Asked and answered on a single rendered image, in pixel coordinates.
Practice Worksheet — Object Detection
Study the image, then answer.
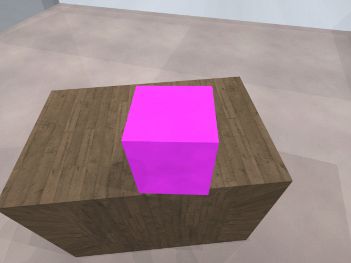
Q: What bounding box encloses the carton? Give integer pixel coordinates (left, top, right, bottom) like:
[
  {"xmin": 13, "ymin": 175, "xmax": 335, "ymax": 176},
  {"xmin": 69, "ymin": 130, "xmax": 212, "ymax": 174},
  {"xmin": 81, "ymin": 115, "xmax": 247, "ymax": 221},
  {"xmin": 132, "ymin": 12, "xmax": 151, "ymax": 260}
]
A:
[{"xmin": 121, "ymin": 86, "xmax": 219, "ymax": 195}]

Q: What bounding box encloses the pedestal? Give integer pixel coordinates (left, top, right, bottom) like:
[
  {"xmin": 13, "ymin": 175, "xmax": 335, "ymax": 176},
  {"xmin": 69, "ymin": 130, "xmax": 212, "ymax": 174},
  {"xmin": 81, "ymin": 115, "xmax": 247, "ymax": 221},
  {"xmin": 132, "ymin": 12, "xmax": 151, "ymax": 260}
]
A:
[{"xmin": 0, "ymin": 77, "xmax": 293, "ymax": 257}]

